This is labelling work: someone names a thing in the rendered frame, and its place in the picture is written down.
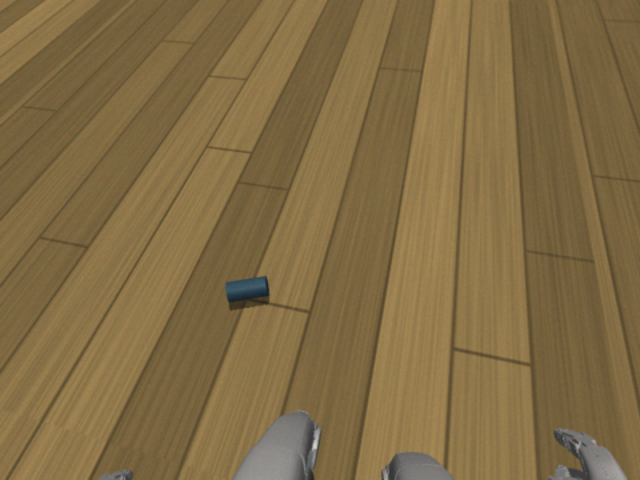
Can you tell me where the right robot hand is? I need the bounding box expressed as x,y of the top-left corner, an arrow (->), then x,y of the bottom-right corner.
548,428 -> 628,480

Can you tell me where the can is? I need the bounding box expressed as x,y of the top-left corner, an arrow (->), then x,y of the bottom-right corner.
226,276 -> 269,302

